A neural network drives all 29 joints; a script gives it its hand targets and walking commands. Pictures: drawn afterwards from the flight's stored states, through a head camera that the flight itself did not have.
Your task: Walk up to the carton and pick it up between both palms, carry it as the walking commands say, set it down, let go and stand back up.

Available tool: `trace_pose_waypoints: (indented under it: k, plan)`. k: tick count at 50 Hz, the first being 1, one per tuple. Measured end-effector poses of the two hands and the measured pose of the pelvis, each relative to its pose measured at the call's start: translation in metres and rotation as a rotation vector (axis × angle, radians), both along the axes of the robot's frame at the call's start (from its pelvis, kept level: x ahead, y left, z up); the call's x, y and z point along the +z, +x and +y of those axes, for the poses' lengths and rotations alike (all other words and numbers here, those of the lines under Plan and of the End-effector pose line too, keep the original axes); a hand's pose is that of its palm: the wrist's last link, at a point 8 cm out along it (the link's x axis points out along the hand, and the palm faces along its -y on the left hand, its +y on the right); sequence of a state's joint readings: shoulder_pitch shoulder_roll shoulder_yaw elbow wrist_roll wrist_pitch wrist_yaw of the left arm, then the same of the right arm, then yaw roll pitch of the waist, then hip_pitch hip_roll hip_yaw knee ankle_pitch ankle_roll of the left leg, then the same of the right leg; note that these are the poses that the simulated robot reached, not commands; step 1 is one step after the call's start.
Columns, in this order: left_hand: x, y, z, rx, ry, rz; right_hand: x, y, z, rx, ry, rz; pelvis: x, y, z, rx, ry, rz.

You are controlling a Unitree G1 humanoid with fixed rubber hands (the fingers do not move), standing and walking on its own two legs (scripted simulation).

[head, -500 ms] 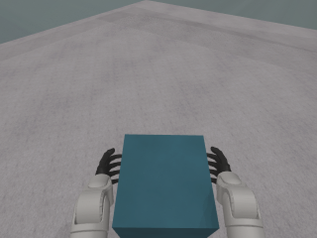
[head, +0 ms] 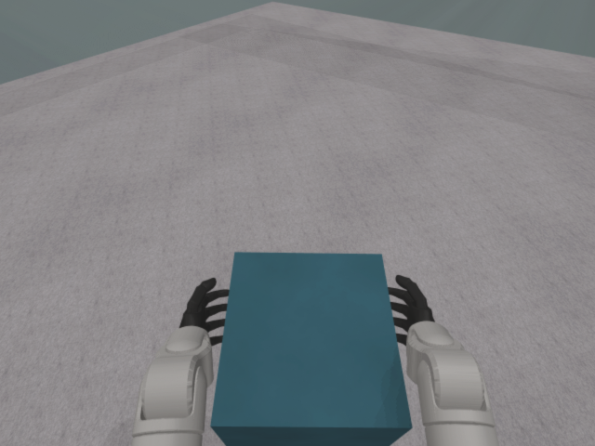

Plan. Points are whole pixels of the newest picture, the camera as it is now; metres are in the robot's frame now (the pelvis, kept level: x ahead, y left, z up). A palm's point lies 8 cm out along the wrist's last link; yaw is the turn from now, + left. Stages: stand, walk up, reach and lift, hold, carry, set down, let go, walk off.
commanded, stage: carry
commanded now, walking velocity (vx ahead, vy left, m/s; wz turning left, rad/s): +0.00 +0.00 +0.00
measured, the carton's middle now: (305, 362) +0.28 +0.00 -0.02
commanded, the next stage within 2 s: none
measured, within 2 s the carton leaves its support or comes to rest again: neither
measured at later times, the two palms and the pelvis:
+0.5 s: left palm (189, 332) +0.27 +0.14 +0.08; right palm (427, 328) +0.27 -0.14 +0.08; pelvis +0.00 +0.00 +0.00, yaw -1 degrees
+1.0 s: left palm (236, 333) +0.27 +0.09 +0.07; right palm (477, 393) +0.20 -0.19 +0.06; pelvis -0.03 +0.03 -0.01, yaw -15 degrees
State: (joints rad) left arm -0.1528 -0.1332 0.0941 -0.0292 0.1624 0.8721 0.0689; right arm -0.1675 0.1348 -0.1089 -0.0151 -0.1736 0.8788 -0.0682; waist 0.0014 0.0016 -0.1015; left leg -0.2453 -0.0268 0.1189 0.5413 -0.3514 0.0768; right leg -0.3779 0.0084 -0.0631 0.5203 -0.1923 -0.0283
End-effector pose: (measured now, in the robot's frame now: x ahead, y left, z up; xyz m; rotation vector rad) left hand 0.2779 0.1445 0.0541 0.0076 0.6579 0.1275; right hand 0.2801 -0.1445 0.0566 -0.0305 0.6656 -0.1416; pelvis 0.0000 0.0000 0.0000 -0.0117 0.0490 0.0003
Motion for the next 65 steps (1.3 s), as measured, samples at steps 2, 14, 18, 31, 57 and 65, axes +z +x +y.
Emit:
trace_pose_waypoints:
  k: [2,14,18,31,57,65]
  plan:
    - [0.0,0.0,0.0,0.0,0.0,0.0,0.0,0.0,0.0,0.0,0.0,0.0,0.0,0.0,0.0,0.0,0.0,0.0]
    - [0.002,-0.001,-0.001,-0.001,-0.001,0.0,0.002,-0.001,-0.001,-0.002,0.001,-0.001,0.0,0.0,-0.001,-0.001,0.001,-0.001]
    - [0.003,-0.001,-0.001,-0.001,-0.001,0.0,0.003,-0.002,-0.001,-0.003,0.002,-0.001,0.0,0.0,-0.001,-0.001,0.001,-0.002]
    - [0.025,-0.02,0.003,0.012,-0.041,-0.001,0.024,-0.024,0.003,-0.04,0.042,-0.005,-0.012,-0.01,0.007,-0.036,0.008,0.022]
    - [0.024,-0.008,-0.06,-0.323,-0.003,0.08,0.018,-0.106,-0.044,-0.393,0.097,0.058,0.001,-0.04,0.048,-0.351,0.06,0.023]
    - [0.027,0.007,-0.037,-0.43,-0.039,0.024,0.028,-0.12,-0.008,-0.501,0.06,-0.006,-0.009,-0.03,0.104,-0.451,0.054,0.027]
